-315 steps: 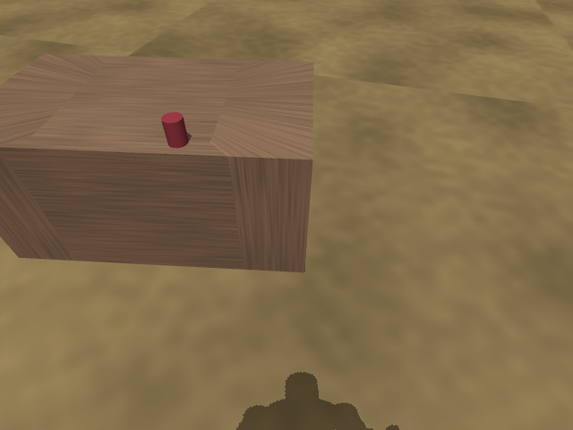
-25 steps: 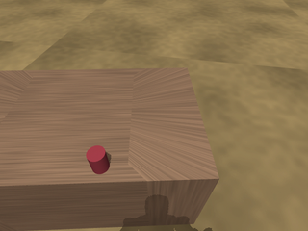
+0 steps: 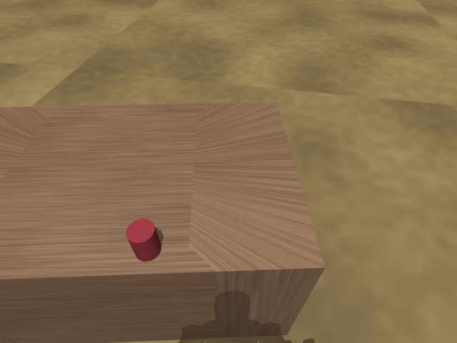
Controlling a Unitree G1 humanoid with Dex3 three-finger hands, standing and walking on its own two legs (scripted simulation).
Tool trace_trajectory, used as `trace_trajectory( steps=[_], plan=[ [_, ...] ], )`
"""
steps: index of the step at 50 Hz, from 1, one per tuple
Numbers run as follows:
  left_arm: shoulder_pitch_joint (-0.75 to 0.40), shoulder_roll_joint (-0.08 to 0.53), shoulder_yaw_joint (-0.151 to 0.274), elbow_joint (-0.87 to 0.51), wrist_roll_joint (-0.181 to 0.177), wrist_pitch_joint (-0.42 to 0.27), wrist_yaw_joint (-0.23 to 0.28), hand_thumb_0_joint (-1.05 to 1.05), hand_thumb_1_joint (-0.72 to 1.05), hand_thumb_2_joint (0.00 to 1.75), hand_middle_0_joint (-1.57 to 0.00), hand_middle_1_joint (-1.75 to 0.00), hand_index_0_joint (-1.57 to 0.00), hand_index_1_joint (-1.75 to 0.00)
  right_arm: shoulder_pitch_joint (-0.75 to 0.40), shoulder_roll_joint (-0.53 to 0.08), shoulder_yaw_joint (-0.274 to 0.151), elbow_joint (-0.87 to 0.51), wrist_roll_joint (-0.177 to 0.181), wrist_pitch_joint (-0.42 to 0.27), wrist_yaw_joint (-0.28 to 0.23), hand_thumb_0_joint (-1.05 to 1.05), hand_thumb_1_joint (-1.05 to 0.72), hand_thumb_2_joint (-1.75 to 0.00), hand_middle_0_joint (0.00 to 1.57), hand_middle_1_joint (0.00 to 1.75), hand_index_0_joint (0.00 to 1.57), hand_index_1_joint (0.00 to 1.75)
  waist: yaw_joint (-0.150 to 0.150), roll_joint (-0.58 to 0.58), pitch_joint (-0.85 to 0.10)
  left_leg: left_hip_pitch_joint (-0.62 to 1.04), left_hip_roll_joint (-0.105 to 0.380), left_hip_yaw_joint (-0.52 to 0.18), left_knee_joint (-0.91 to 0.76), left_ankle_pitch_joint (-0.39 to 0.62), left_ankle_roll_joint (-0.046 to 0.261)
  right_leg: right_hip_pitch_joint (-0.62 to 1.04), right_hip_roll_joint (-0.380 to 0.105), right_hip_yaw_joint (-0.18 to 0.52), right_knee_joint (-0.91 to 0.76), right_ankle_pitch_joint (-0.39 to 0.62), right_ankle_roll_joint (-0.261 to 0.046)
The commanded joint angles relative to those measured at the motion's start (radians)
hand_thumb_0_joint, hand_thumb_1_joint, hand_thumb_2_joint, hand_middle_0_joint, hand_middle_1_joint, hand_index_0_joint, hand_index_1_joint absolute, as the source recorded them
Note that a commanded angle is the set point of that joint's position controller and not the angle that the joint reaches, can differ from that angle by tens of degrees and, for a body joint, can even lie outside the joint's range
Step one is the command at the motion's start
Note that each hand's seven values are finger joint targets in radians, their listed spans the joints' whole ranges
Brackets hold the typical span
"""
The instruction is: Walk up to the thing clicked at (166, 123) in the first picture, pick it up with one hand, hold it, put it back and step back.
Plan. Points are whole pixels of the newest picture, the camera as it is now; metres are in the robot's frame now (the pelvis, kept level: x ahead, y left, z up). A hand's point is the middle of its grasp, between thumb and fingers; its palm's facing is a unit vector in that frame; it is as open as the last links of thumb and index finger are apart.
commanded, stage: stand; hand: left
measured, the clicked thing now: (144, 240) +0.42 +0.21 -0.14
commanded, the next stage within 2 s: go down in 0.32 s
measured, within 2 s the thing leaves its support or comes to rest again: neither
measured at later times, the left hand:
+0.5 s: hand out of the picture +0.09 +0.25 -0.15, palm faces +0.02 -0.94 -0.34, open 7.8 cm
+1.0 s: hand out of the picture +0.14 +0.27 -0.15, palm faces +0.04 -0.94 -0.33, open 16.7 cm
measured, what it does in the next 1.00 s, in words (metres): stands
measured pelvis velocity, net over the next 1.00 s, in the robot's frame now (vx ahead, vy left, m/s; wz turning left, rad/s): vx -0.01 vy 0.02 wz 0.01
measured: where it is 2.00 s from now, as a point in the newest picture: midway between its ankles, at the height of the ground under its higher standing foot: outside the picture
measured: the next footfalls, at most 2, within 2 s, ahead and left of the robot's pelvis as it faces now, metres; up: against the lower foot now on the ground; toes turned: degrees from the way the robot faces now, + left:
none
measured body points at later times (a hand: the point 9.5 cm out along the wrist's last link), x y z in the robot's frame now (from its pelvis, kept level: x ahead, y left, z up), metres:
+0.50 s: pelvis -0.01 +0.00 +0.00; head +0.01 +0.00 +0.45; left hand +0.09 +0.30 -0.13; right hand +0.09 -0.29 -0.13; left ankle +0.01 +0.15 -0.75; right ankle -0.02 -0.14 -0.75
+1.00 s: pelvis -0.01 +0.02 -0.03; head +0.04 +0.02 +0.42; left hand +0.14 +0.32 -0.13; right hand +0.13 -0.27 -0.12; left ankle +0.01 +0.15 -0.75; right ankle -0.02 -0.14 -0.75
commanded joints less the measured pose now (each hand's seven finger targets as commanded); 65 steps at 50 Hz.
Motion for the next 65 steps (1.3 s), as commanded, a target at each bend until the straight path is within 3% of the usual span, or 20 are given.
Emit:
trace_trajectory(
  steps=[1, 20, 21, 22, 23, 24, 25, 26, 28, 31, 33, 37, 40, 43, 46, 49, 53, 54, 58, 65],
  plan=[
    [-0.022, 0.218, 0.041, -0.057, 0.001, -0.016, 0.015, 0.0, 0.9, 0.9, -0.2, -0.3, -0.2, -0.3, -0.042, -0.211, -0.036, -0.057, 0.003, -0.026, -0.014, 0.0, -0.9, -0.9, 0.2, 0.3, 0.2, 0.3, -0.001, 0.006, -0.09, 0.066, 0.078, -0.06, -0.036, 0.188, 0.056, -0.042, -0.103, 0.058, -0.053, 0.188, -0.043],
    [-0.018, 0.216, 0.041, -0.062, 0.0, -0.015, 0.015, 0.0, 0.9, 0.9, -0.2, -0.3, -0.2, -0.3, -0.023, -0.214, -0.038, -0.057, 0.001, -0.026, -0.014, 0.0, -0.9, -0.9, 0.2, 0.3, 0.2, 0.3, -0.004, 0.008, -0.077, 0.049, 0.076, -0.057, -0.04, 0.155, 0.058, -0.041, -0.103, 0.064, -0.061, 0.163, -0.044],
    [-0.017, 0.217, 0.041, -0.061, 0.001, -0.015, 0.015, 0.0, 0.82, 0.82, -0.12, -0.22, -0.13, -0.22, -0.03, -0.215, -0.039, -0.059, 0.002, -0.026, -0.014, 0.0, -0.82, -0.82, 0.12, 0.22, 0.12, 0.22, -0.001, 0.008, -0.084, 0.06, 0.079, -0.062, -0.039, 0.17, 0.059, -0.044, -0.103, 0.061, -0.057, 0.17, -0.045],
    [-0.368, 0.002, 0.006, -0.412, -0.072, -0.093, 0.019, 0.0, 0.74, 0.74, -0.04, -0.14, -0.05, -0.14, -0.381, -0.017, -0.004, -0.41, 0.1, -0.143, -0.029, 0.0, -0.74, -0.74, 0.04, 0.14, 0.05, 0.14, -0.034, 0.061, -0.114, -0.078, -0.065, 0.054, 0.064, 0.074, 0.043, -0.17, 0.009, -0.024, 0.028, 0.12, -0.023],
    [-0.379, 0.099, 0.039, -0.426, -0.072, -0.087, 0.035, 0.0, 0.66, 0.66, -0.01, -0.06, 0.0, -0.06, -0.327, -0.094, -0.019, -0.443, 0.092, -0.171, -0.041, 0.0, -0.66, -0.66, 0.04, 0.06, 0.05, 0.06, -0.029, 0.059, -0.113, -0.05, -0.059, 0.05, 0.05, 0.019, 0.038, -0.152, 0.011, -0.024, 0.023, 0.065, -0.024],
    [-0.255, 0.19, 0.081, -0.302, -0.068, -0.047, 0.049, 0.0, 0.58, 0.58, -0.01, -0.01, 0.0, -0.03, -0.216, -0.186, -0.076, -0.302, 0.086, -0.152, -0.06, 0.0, -0.58, -0.58, 0.04, 0.05, 0.05, 0.05, -0.039, 0.038, -0.071, -0.066, -0.057, 0.048, 0.05, -0.03, 0.038, -0.186, 0.015, -0.03, 0.021, 0.018, -0.026],
    [-0.159, 0.215, 0.107, -0.217, -0.062, -0.008, 0.044, 0.0, 0.5, 0.5, -0.01, -0.02, 0.0, -0.05, -0.169, -0.193, -0.099, -0.241, 0.085, -0.13, -0.063, 0.0, -0.5, -0.5, 0.04, 0.05, 0.05, 0.05, -0.016, 0.051, -0.048, -0.103, -0.051, 0.05, 0.077, -0.027, 0.033, -0.195, 0.021, -0.036, 0.048, 0.016, -0.027],
    [-0.121, 0.203, 0.12, -0.201, -0.051, 0.021, 0.037, 0.0, 0.42, 0.42, 0.0, -0.02, 0.0, -0.05, -0.177, -0.18, -0.111, -0.256, 0.088, -0.132, -0.063, 0.0, -0.42, -0.42, 0.04, 0.05, 0.05, 0.05, -0.006, 0.024, -0.099, -0.126, -0.049, 0.043, 0.108, 0.018, 0.035, -0.19, 0.032, -0.037, 0.078, 0.053, -0.032],
    [-0.227, 0.205, 0.112, -0.293, -0.037, 0.026, 0.034, 0.0, 0.33, 0.26, -0.02, -0.03, -0.01, -0.04, -0.194, -0.168, -0.121, -0.356, 0.083, -0.157, -0.071, 0.0, -0.26, -0.26, 0.04, 0.05, 0.05, 0.05, -0.009, 0.011, -0.274, -0.1, -0.049, 0.033, 0.151, 0.087, 0.042, -0.158, 0.034, -0.034, 0.131, 0.135, -0.028],
    [-0.038, 0.201, 0.17, -0.196, 0.015, 0.112, 0.003, 0.0, 0.12, 0.21, -0.04, -0.04, -0.03, -0.06, 0.078, -0.162, -0.193, -0.294, 0.048, -0.129, -0.051, 0.0, -0.06, -0.2, 0.05, 0.05, 0.05, 0.05, -0.027, -0.004, -0.259, -0.159, -0.062, 0.031, 0.201, 0.099, 0.051, -0.234, 0.043, -0.039, 0.173, 0.15, -0.029],
    [-0.079, 0.207, 0.169, -0.362, 0.014, 0.157, -0.003, 0.0, -0.01, 0.15, -0.06, -0.05, -0.06, -0.05, 0.003, -0.18, -0.196, -0.495, 0.054, -0.135, -0.044, 0.0, 0.03, -0.17, 0.05, 0.05, 0.05, 0.05, -0.026, -0.021, -0.408, -0.081, -0.072, 0.036, 0.186, 0.147, 0.053, -0.158, 0.037, -0.037, 0.158, 0.196, -0.021],
    [-0.087, 0.132, 0.128, -0.402, 0.006, 0.262, -0.031, 0.0, -0.23, 0.12, -0.06, -0.07, -0.06, -0.07, -0.019, -0.07, -0.133, -0.47, 0.07, -0.099, -0.025, 0.0, 0.22, -0.12, 0.05, 0.05, 0.05, 0.05, -0.013, 0.0, -0.2, -0.199, -0.077, 0.04, 0.184, 0.028, 0.05, -0.31, 0.032, -0.046, 0.158, 0.055, -0.023],
    [-0.121, 0.203, 0.174, -0.524, 0.015, 0.281, -0.039, 0.0, -0.41, 0.1, -0.07, -0.08, -0.06, -0.09, -0.001, -0.091, -0.168, -0.505, 0.064, -0.105, -0.02, 0.0, 0.32, -0.1, 0.05, 0.05, 0.05, 0.05, -0.013, 0.03, -0.208, -0.247, -0.076, 0.045, 0.203, -0.071, 0.053, -0.346, 0.029, -0.043, 0.171, -0.043, -0.027],
    [-0.093, 0.166, 0.166, -0.592, 0.022, 0.286, -0.051, 0.0, -0.56, 0.08, -0.07, -0.1, -0.07, -0.11, 0.012, -0.105, -0.176, -0.552, 0.051, -0.118, -0.02, 0.0, 0.42, -0.07, 0.05, 0.05, 0.05, 0.05, -0.02, 0.013, -0.249, -0.222, -0.063, 0.031, 0.22, -0.048, 0.054, -0.335, 0.034, -0.044, 0.2, -0.02, -0.024],
    [-0.118, 0.209, 0.199, -0.683, 0.032, 0.273, -0.038, 0.0, -0.61, 0.07, -0.07, -0.09, -0.06, -0.1, -0.029, -0.134, -0.196, -0.614, 0.042, -0.139, -0.041, 0.0, 0.46, -0.06, 0.05, 0.05, 0.05, 0.05, -0.015, 0.032, -0.324, -0.204, -0.054, 0.016, 0.249, 0.027, 0.048, -0.318, 0.033, -0.043, 0.241, 0.043, -0.024],
    [-0.055, 0.169, 0.201, -0.696, 0.033, 0.266, -0.022, 0.0, -0.61, 0.07, -0.07, -0.09, -0.06, -0.1, -0.011, -0.072, -0.167, -0.595, 0.03, -0.165, -0.055, 0.0, 0.48, -0.06, 0.05, 0.05, 0.05, 0.05, -0.003, 0.055, -0.295, -0.235, -0.049, 0.008, 0.265, -0.018, 0.044, -0.348, 0.029, -0.046, 0.266, -0.006, -0.026],
    [0.02, 0.157, 0.203, -0.757, 0.017, 0.297, -0.02, 0.0, -0.61, 0.06, -0.07, -0.09, -0.06, -0.1, 0.041, -0.083, -0.182, -0.601, 0.028, -0.168, -0.067, 0.0, 0.48, -0.06, 0.05, 0.05, 0.05, 0.05, -0.008, 0.069, -0.325, -0.229, -0.051, 0.008, 0.29, 0.021, 0.041, -0.344, 0.032, -0.051, 0.292, 0.035, -0.024],
    [0.046, 0.167, 0.22, -0.746, 0.017, 0.313, -0.02, 0.0, -0.61, 0.06, -0.08, -0.09, -0.07, -0.1, 0.032, -0.127, -0.21, -0.665, 0.026, -0.173, -0.072, 0.0, 0.48, -0.06, 0.05, 0.05, 0.05, 0.05, -0.021, 0.047, -0.357, -0.214, -0.049, 0.007, 0.303, 0.058, 0.043, -0.329, 0.033, -0.052, 0.3, 0.071, -0.021],
    [0.067, 0.177, 0.226, -0.789, 0.014, 0.348, -0.033, 0.0, -0.61, 0.06, -0.07, -0.08, -0.06, -0.09, 0.094, -0.061, -0.174, -0.647, 0.032, -0.158, -0.072, 0.0, 0.5, -0.05, 0.05, 0.05, 0.05, 0.05, -0.008, 0.039, -0.318, -0.255, -0.056, 0.014, 0.335, 0.112, 0.044, -0.349, 0.027, -0.053, 0.318, 0.126, -0.016],
    [0.078, 0.17, 0.224, -0.883, 0.013, 0.387, -0.071, 0.0, -0.61, 0.05, -0.07, -0.08, -0.07, -0.09, 0.16, -0.05, -0.176, -0.693, 0.038, -0.153, -0.071, 0.0, 0.52, -0.05, 0.05, 0.05, 0.05, 0.05, -0.019, 0.059, -0.288, -0.284, -0.056, 0.011, 0.362, 0.062, 0.042, -0.42, 0.026, -0.056, 0.351, 0.075, -0.017]
  ],
)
